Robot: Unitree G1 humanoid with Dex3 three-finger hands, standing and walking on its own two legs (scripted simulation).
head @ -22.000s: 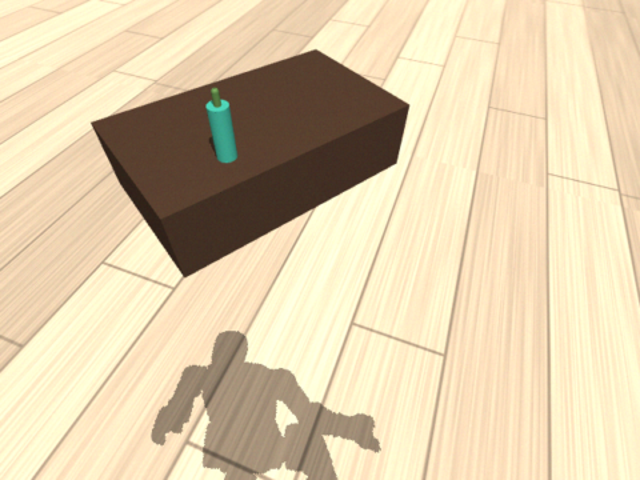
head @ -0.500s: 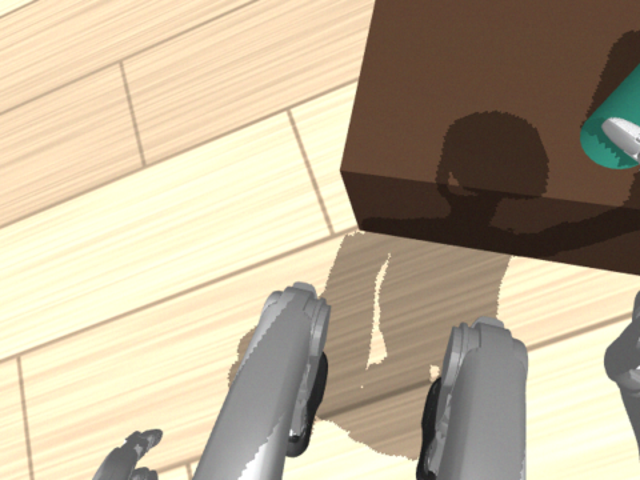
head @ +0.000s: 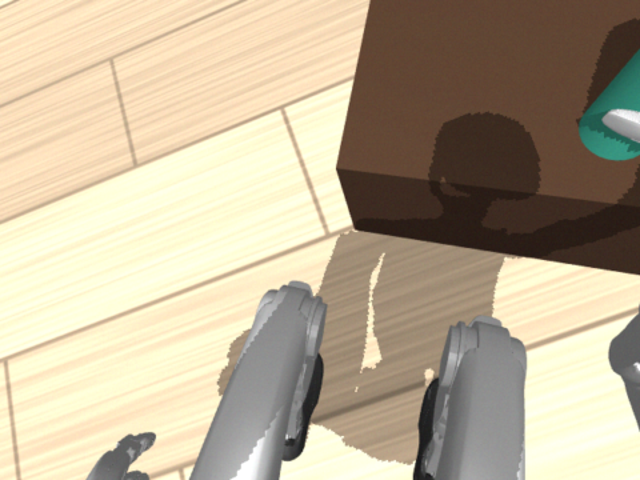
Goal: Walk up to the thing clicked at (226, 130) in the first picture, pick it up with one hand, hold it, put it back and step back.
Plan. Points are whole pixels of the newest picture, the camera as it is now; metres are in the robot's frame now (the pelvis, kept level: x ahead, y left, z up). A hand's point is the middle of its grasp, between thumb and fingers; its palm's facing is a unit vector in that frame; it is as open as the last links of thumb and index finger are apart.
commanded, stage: open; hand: right
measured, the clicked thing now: out of the picture +0.56 -0.25 +0.05
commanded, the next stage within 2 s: withdraw in 0.34 s
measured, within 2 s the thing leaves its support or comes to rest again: rests again in 0.80 s
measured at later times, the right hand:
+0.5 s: hand out of the picture +0.56 -0.28 +0.02, palm faces +0.30 +0.95 -0.02, open 13.6 cm
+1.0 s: hand out of the picture +0.55 -0.38 +0.11, palm faces +0.38 +0.91 -0.17, open 17.3 cm
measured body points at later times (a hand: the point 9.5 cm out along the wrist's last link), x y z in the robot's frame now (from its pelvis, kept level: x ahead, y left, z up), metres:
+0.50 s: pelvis -0.01 +0.00 -0.01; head +0.22 -0.05 +0.37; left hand +0.04 +0.28 -0.12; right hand +0.54 -0.33 +0.03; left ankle +0.08 +0.13 -0.38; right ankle +0.08 -0.13 -0.38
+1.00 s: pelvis +0.00 -0.01 +0.06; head +0.24 -0.06 +0.44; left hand +0.05 +0.28 -0.04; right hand +0.53 -0.43 +0.12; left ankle +0.08 +0.13 -0.38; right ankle +0.07 -0.13 -0.38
